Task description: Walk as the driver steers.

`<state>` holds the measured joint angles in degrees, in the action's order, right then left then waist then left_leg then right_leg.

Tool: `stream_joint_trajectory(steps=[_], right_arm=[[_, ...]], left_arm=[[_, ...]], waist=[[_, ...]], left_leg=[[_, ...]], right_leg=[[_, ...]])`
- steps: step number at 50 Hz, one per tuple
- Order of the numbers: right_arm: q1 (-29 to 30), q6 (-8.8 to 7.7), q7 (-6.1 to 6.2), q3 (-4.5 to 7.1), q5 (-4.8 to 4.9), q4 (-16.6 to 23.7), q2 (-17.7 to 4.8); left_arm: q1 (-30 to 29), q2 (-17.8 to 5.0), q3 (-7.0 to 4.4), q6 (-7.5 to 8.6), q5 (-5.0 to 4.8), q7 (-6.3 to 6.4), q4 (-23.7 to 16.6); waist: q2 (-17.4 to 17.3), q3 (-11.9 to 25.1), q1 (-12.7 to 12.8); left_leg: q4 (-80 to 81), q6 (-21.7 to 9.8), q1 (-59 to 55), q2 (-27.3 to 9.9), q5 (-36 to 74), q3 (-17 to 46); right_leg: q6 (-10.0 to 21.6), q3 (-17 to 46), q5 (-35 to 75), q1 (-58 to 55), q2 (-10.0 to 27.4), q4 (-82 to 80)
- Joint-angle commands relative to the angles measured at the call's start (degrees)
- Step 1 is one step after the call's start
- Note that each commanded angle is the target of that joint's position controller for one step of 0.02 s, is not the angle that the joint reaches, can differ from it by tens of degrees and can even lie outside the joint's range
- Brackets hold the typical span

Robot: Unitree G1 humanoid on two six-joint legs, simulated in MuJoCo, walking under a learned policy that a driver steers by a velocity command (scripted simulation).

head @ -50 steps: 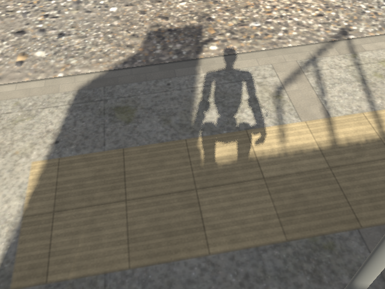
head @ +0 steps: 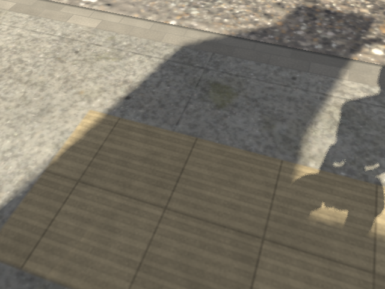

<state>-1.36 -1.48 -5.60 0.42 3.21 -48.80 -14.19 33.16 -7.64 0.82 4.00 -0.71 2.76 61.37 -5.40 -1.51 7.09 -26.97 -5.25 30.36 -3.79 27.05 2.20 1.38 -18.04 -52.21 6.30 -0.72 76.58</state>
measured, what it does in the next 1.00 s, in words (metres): goes down: left foot 0.20 m lower, then right foot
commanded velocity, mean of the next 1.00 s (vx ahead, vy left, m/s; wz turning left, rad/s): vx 0.18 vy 0.00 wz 0.25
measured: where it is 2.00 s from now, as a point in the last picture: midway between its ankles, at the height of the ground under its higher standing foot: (229, 282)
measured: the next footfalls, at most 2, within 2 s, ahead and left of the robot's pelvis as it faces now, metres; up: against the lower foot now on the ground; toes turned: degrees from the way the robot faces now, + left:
left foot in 0.02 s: +0.18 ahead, +0.09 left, -0.20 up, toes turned +4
right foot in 0.30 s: +0.37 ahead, -0.18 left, -0.20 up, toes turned +11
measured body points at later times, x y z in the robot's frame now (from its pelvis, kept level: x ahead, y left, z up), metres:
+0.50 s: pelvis +0.25 -0.06 -0.07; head +0.27 -0.07 +0.38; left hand +0.30 +0.20 -0.19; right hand +0.43 -0.28 -0.20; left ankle +0.22 +0.07 -0.74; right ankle +0.33 -0.19 -0.79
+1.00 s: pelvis +0.32 -0.06 -0.06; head +0.34 -0.05 +0.39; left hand +0.34 +0.21 -0.20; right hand +0.48 -0.26 -0.20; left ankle +0.28 +0.06 -0.79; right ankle +0.33 -0.19 -0.79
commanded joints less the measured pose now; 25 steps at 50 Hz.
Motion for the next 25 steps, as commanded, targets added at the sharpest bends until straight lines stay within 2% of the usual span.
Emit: stream_joint_trajectory(steps=[1,2,3,4,5,6,7,8,9,10,11,12,13,14,15,16,17,18,19,20,21,22,23,24,25], right_arm=[[-19.40,0.60,1.21,3.67,-1.87,-3.61,-5.42],[-29.24,1.11,2.82,5.28,-2.90,-7.14,-11.16],[-32.44,0.76,4.30,5.13,-3.52,-6.75,-13.82],[-32.26,1.32,5.55,4.87,-3.73,-4.50,-10.95],[-26.57,2.14,6.66,4.93,-2.63,-3.59,-10.49],[-20.33,2.12,7.11,5.07,-2.47,-2.10,-12.29],[-4.79,2.13,8.33,4.09,-2.38,3.67,-9.89],[3.79,1.69,7.84,3.14,-2.90,6.77,-7.42],[5.28,1.14,7.58,3.54,-3.10,8.21,-8.43],[2.98,0.76,7.63,4.69,-3.22,7.96,-9.79],[0.20,0.47,7.95,4.70,-3.06,7.23,-8.53],[-2.28,0.40,8.15,4.28,-2.32,5.92,-7.26],[-4.26,0.30,8.23,4.40,-1.28,4.25,-6.74],[-6.03,0.18,7.87,3.96,-1.41,3.08,-4.17],[-9.46,-0.14,7.94,3.31,-1.38,1.77,-0.98],[-12.76,-0.59,7.77,2.90,-1.88,1.11,1.67],[-16.44,-1.31,7.59,2.49,-1.11,1.74,2.88],[-16.37,-1.62,7.04,2.61,-0.46,2.98,1.18],[-13.77,-1.07,6.79,3.48,0.02,3.25,-1.12],[-9.74,0.09,7.13,4.04,-0.13,3.28,-2.35],[-7.69,1.17,7.34,4.15,-0.64,3.63,-2.18],[-7.68,1.99,7.47,4.08,-1.40,3.73,-1.59],[-8.61,2.36,7.47,3.70,-1.83,3.33,-0.43],[-9.14,2.17,7.26,3.03,-2.15,2.41,1.63],[-9.16,1.76,7.08,2.74,-2.16,1.87,2.51]], left_arm=[[-5.27,-7.33,-2.29,1.09,0.31,-1.64,-3.43],[-7.71,-5.90,-2.90,2.21,0.24,-1.85,-6.79],[-7.40,-7.41,-1.95,3.86,-1.98,-2.54,-12.75],[-12.98,-11.56,-2.46,4.58,-2.85,-2.98,-16.23],[-13.65,-9.47,-2.20,4.52,-1.71,-2.86,-17.46],[-10.09,-7.69,-2.18,3.94,-2.63,-2.30,-18.83],[-14.00,-7.68,-2.90,1.64,-2.75,-0.49,-20.59],[-15.11,-8.77,-3.66,0.35,-1.27,0.52,-20.64],[-14.12,-7.49,-3.51,-0.05,0.44,0.90,-19.64],[-13.07,-7.40,-3.97,0.17,1.35,1.00,-19.67],[-13.08,-7.82,-4.40,0.39,0.89,0.60,-18.63],[-13.82,-7.82,-4.62,0.24,0.58,0.21,-18.33],[-14.31,-7.54,-4.69,0.19,0.31,-0.10,-18.98],[-14.61,-7.95,-5.26,-0.21,0.70,0.14,-19.30],[-14.89,-8.29,-5.52,-0.19,1.53,0.08,-19.21],[-14.54,-10.85,-6.25,-0.15,1.99,-0.09,-20.24],[-12.78,-15.61,-7.45,-0.18,2.90,-0.55,-20.34],[-8.84,-17.03,-7.95,-0.14,2.93,-1.14,-19.24],[-9.41,-15.70,-7.53,0.17,2.31,-1.33,-19.39],[-12.60,-13.87,-7.06,0.04,2.01,-0.95,-19.72],[-18.33,-12.26,-6.47,0.03,2.30,-0.61,-20.50],[-23.83,-10.60,-5.98,-0.34,2.41,-0.24,-21.16],[-27.49,-10.64,-6.04,-1.02,2.20,0.01,-21.11],[-28.33,-11.21,-6.33,-1.72,2.24,0.21,-20.47],[-27.27,-11.29,-6.43,-2.12,1.88,0.50,-19.57]], waist=[[1.56,3.05,-15.08],[-10.65,8.30,-18.21],[-12.36,24.50,-19.16],[-1.11,27.58,-20.63],[6.31,23.67,-16.14],[8.25,24.76,-8.46],[8.64,10.62,-2.12],[9.77,1.94,0.52],[9.75,1.43,1.29],[6.21,5.19,0.37],[3.66,8.37,-0.76],[0.61,9.83,-1.54],[-2.30,9.66,-1.41],[-1.67,9.27,-1.17],[0.83,8.13,-1.93],[5.83,7.91,-2.75],[19.38,11.02,-3.96],[28.96,15.03,-2.82],[25.11,13.25,-2.59],[18.98,7.94,-2.50],[15.98,5.22,-4.32],[14.20,5.40,-7.00],[14.38,5.43,-9.16],[14.78,6.83,-9.61],[15.38,8.58,-9.16]], left_leg=[[10.54,-5.44,-36.58,4.38,9.12,-7.45],[-5.51,-12.95,-61.77,-6.63,32.27,4.92],[-17.10,-23.88,-79.21,-16.19,31.05,19.08],[-10.28,-24.27,-75.62,-17.30,6.10,22.42],[-6.19,-20.86,-65.06,-14.34,-3.22,20.63],[-1.70,-19.76,-54.61,-18.90,-27.46,29.60],[5.74,-16.06,-27.12,-19.41,-28.13,30.31],[8.31,-13.40,-3.57,-15.31,-27.82,24.93],[8.26,-11.45,8.66,-9.52,-23.81,17.61],[4.88,-9.78,10.26,-4.69,-22.31,12.87],[1.72,-8.92,7.29,-2.53,-24.07,9.68],[0.34,-8.43,3.97,-2.26,-23.29,8.53],[-1.40,-7.00,2.66,-0.59,-25.55,7.70],[-4.30,-4.62,2.57,0.81,-30.31,7.80],[-6.46,-2.22,2.60,2.75,-36.90,8.31],[-13.34,1.05,4.45,6.65,-45.93,6.95],[-28.15,4.75,9.53,11.18,-55.99,3.69],[-42.92,6.53,14.63,11.15,-66.74,2.79],[-49.17,6.03,19.45,9.25,-67.25,6.32],[-51.64,5.99,21.30,7.25,-63.69,6.23],[-49.16,5.89,18.46,5.05,-59.62,6.37],[-41.79,6.08,11.68,2.55,-56.11,5.66],[-32.29,6.02,3.95,2.06,-53.82,2.37],[-25.09,6.03,-3.55,3.33,-49.95,-0.84],[-19.72,6.18,-7.76,4.38,-44.64,-2.30]], right_leg=[[0.07,9.90,50.17,23.60,6.54,20.16],[-4.39,8.65,5.47,49.66,1.12,46.87],[-6.55,20.43,-0.71,63.51,3.03,52.17],[-6.65,24.33,4.28,66.35,5.95,43.99],[-5.12,21.93,6.60,65.01,7.43,37.45],[-3.52,25.91,20.68,62.33,8.05,25.84],[-6.67,26.77,28.25,54.42,10.38,8.24],[-7.71,25.91,30.10,40.00,11.13,-5.30],[-8.21,22.17,31.86,25.52,9.12,-16.71],[-7.99,20.88,43.45,16.04,6.88,-24.55],[-8.13,19.55,54.44,12.39,4.08,-28.49],[-8.13,18.73,57.22,11.20,2.52,-31.50],[-7.28,17.33,58.33,8.75,1.57,-35.00],[-6.37,16.58,55.97,6.45,0.99,-37.03],[-5.71,14.63,55.47,4.61,0.59,-36.97],[-3.76,18.90,67.73,1.17,5.56,-37.06],[4.05,32.62,73.29,-5.51,16.20,-41.94],[12.49,52.33,61.45,-8.51,23.92,-51.32],[14.25,58.44,48.25,-8.37,24.28,-54.39],[12.61,53.11,44.67,-4.09,22.41,-53.87],[11.30,47.57,47.69,3.21,21.19,-52.88],[9.12,41.22,50.19,9.96,18.70,-53.10],[6.43,33.44,52.12,15.87,14.92,-53.81],[5.22,27.91,54.91,19.30,12.24,-53.82],[5.10,25.75,56.90,18.25,11.34,-53.19]])
Keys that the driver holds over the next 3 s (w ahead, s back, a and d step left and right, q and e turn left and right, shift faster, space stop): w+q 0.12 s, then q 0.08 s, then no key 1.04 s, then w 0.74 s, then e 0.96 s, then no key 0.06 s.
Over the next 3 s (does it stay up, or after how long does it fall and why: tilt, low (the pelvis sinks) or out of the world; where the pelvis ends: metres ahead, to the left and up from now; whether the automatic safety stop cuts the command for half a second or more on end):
stays up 0.72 -0.04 -0.05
